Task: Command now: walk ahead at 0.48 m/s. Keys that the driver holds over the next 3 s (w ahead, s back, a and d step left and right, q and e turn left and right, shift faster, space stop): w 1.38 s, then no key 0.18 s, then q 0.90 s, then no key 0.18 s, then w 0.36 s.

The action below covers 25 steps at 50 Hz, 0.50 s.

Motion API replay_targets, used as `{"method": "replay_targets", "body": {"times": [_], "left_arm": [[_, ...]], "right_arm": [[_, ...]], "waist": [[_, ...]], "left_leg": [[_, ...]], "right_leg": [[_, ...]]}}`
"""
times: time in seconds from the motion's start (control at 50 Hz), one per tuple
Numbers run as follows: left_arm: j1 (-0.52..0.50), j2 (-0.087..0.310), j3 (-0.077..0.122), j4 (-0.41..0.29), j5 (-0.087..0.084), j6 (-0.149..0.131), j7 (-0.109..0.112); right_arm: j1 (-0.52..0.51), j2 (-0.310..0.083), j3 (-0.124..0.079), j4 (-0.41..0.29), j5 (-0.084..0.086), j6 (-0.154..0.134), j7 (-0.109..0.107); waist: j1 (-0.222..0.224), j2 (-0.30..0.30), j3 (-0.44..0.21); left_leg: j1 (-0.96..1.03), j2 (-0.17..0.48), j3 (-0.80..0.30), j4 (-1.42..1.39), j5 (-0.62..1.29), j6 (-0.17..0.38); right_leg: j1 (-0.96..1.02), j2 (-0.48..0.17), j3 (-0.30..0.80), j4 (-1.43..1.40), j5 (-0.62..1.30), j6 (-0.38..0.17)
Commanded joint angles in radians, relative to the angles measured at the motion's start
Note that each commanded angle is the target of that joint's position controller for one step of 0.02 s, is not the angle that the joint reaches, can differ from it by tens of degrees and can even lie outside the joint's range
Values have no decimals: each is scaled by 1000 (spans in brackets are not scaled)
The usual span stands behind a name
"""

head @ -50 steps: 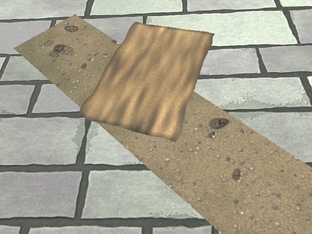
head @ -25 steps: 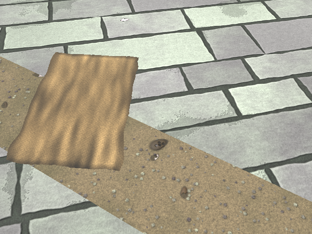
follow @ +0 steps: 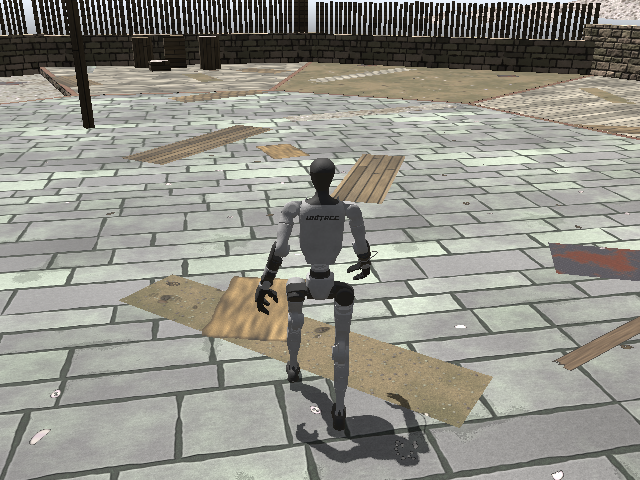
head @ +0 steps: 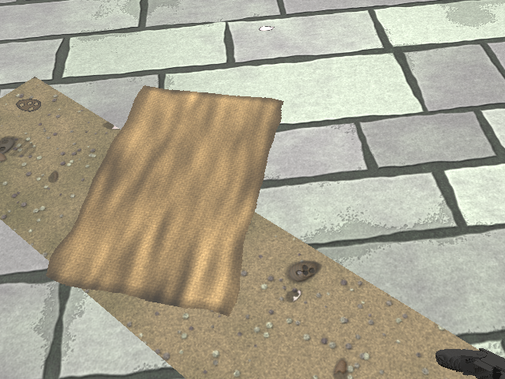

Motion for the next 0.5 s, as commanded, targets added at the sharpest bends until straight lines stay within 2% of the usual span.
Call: {"method": "replay_targets", "body": {"times": [0.02, 0.06, 0.08, 0.1, 0.12, 0.14, 0.16, 0.18, 0.2, 0.22, 0.24, 0.28, 0.32, 0.36, 0.42, 0.5], "left_arm": [[18, 179, 46, -28, -8, -2, 9], [11, 200, 53, -24, -4, 8, 14], [3, 210, 55, -23, 0, 15, 16], [-10, 201, 49, -29, 5, 23, 20], [5, 160, 31, -56, 28, 22, 25], [165, 14, -10, -56, 18, 4, 8], [66, 131, 14, -48, -8, -16, 2], [-52, 173, 29, -91, -35, -27, -2], [-110, 163, 23, -108, -28, -35, 2], [-135, 153, 27, -111, -8, -36, 5], [-107, 143, 28, -106, -3, -27, 4], [-69, 105, 22, -91, -2, -5, 6], [-117, 90, 18, -109, 9, 8, 10], [-193, 83, 13, -134, 17, 5, 10], [-303, 62, 3, -158, 13, -10, -1], [-427, 68, 0, -198, 0, -22, -22]], "right_arm": [[-133, -69, -13, -109, 3, -23, 16], [-82, -101, -26, -102, -1, -22, 15], [4, -131, -42, -83, -2, -18, 8], [158, -169, -62, -42, -3, -14, -3], [340, -235, -78, -8, -16, -7, -17], [376, -279, -85, 14, -14, -6, -8], [373, -179, -62, 12, -1, -5, -12], [299, -155, -52, 9, -1, -3, -19], [233, -146, -48, 3, -7, -3, -22], [192, -131, -44, 0, -20, -6, -20], [171, -116, -40, 0, -34, -12, -19], [157, -102, -39, 12, -23, -24, -16], [163, -121, -43, 32, -14, -32, -18], [188, -141, -49, 49, -14, -29, -27], [222, -160, -51, 65, -7, -19, -35], [309, -187, -56, 107, 5, -2, -37]], "waist": [[-28, -116, 75], [-69, -142, 17], [-119, -160, -52], [-200, -154, -154], [-256, -54, -310], [-158, 226, -470], [-217, 135, -422], [-206, 89, -240], [-171, -11, -146], [-139, -39, -83], [-100, -4, -79], [-68, 16, -70], [-65, 13, -24], [-85, -2, 3], [-126, -10, 21], [-179, -6, 37]], "left_leg": [[13, -26, 5, -70, -18, 36], [113, -67, 34, -74, -102, 68], [238, -100, 62, -74, -134, 93], [465, -103, 72, -84, -100, 126], [814, 85, -138, -19, -60, 190], [1140, 321, -657, -126, -345, 358], [1093, 298, -739, -243, -478, 316], [946, 268, -577, -273, -442, 274], [783, 236, -471, -300, -325, 255], [652, 206, -398, -329, -215, 256], [573, 183, -350, -354, -147, 258], [497, 155, -272, -408, -119, 267], [441, 149, -210, -449, -90, 270], [446, 132, -162, -469, -76, 262], [459, 90, -81, -468, -62, 219], [558, 127, -84, -433, -89, 205]], "right_leg": [[-23, -293, 110, -8, 443, -126], [36, -297, 101, 93, 715, -105], [45, -283, 85, 210, 904, -92], [-22, -240, 50, 401, 965, -63], [-263, -189, 33, 711, 651, -35], [-653, 12, 76, 1066, -222, 26], [-759, -18, 185, 1160, -272, 15], [-823, -68, 148, 1162, -194, 10], [-794, -118, 115, 1108, -100, 9], [-759, -147, 101, 1058, -50, 16], [-691, -173, 112, 1033, -20, 19], [-643, -191, 102, 971, -7, 35], [-674, -203, 86, 888, 42, 57], [-715, -211, 80, 772, 162, 72], [-681, -182, 49, 550, 345, 69], [-669, -145, 30, 403, 397, 58]]}}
